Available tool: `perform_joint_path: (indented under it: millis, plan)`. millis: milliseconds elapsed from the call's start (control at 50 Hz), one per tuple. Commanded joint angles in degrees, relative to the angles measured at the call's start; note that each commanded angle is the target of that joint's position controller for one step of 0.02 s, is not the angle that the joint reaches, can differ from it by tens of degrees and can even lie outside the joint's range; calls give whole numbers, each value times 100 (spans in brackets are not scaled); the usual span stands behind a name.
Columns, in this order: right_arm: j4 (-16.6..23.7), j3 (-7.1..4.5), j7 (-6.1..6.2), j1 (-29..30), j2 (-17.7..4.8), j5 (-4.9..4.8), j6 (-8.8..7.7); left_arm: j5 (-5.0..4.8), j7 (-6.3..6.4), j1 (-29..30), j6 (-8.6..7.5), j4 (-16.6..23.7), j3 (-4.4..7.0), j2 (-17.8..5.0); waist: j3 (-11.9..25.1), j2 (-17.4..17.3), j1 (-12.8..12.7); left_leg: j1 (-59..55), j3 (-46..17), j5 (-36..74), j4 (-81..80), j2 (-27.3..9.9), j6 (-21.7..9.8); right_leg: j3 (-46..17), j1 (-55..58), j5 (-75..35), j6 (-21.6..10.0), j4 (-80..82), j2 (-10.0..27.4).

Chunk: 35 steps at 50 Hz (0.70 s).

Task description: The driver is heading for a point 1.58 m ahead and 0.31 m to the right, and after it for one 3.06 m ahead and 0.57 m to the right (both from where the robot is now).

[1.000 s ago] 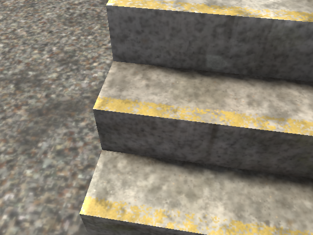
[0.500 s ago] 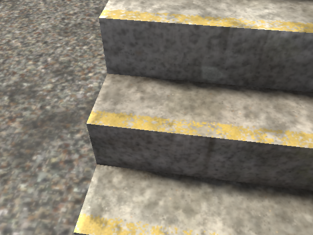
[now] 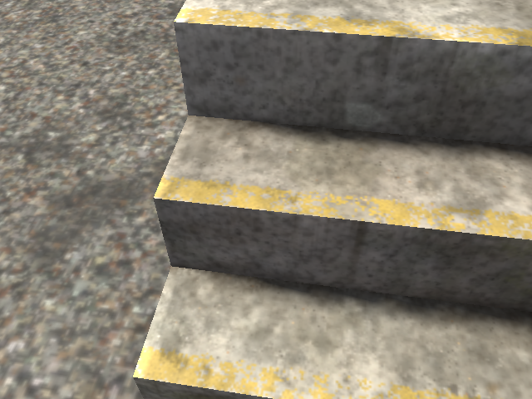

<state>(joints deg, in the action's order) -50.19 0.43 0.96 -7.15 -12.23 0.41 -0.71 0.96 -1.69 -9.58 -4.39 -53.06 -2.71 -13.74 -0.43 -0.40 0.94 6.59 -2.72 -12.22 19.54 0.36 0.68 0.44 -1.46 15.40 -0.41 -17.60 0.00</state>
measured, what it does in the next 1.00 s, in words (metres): stands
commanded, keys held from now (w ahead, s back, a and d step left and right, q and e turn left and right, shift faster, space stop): w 1.00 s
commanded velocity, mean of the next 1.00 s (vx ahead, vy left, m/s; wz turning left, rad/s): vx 0.50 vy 0.00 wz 0.00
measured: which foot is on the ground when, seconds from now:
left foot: down 0.00-1.00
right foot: down 0.00-1.00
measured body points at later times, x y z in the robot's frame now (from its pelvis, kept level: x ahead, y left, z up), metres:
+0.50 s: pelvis -0.02 +0.00 +0.00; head -0.01 -0.01 +0.45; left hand +0.11 +0.24 -0.12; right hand +0.13 -0.25 -0.12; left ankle -0.02 +0.13 -0.75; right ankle -0.07 -0.11 -0.75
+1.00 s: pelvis -0.02 -0.01 +0.00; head -0.02 -0.02 +0.45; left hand +0.12 +0.24 -0.12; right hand +0.13 -0.26 -0.11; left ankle -0.02 +0.13 -0.75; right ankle -0.07 -0.11 -0.75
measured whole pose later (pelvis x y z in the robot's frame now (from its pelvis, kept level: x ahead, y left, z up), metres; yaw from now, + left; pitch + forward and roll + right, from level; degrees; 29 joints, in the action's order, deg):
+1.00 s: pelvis -0.02 -0.01 +0.00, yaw -1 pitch -1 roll +0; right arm -48.9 3.4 1.0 -5.7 -15.3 1.1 -0.4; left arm 1.6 -3.6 -5.3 -5.4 -57.1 -4.7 -15.8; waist -0.2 -0.6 0.7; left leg 6.5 -2.6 -9.4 16.7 -0.6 1.7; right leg -0.1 -2.5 13.3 -0.9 -16.7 -0.7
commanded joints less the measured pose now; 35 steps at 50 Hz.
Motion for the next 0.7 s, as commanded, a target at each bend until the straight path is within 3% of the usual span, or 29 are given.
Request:
perform_joint_path:
  millis: [20,80,700]
  plan:
    - [354,-86,6,319,-557,13,-77,-30,21,124,-80,243,129,-680,247,17,-13,-290,-465,1947,-93,-605,-209,-438,-188,-1699,-62,211,609]
    - [353,-48,3,326,-545,15,-76,-26,6,180,-112,225,100,-624,233,6,20,-299,-497,1801,-158,-619,-203,-459,-252,-1519,-64,265,627]
    - [481,118,-5,468,-816,52,-65,41,-141,567,-155,-2,-7,-856,313,17,-17,-262,-474,1652,-285,-664,-137,-552,-270,-1539,-48,304,666]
